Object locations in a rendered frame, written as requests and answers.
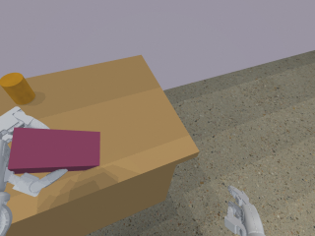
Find sponge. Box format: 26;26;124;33
8;127;100;174

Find left robot hand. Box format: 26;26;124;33
0;106;68;197

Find left robot forearm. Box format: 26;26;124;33
0;192;13;236

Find table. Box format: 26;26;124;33
0;55;200;236

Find right robot hand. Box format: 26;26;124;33
224;185;265;236

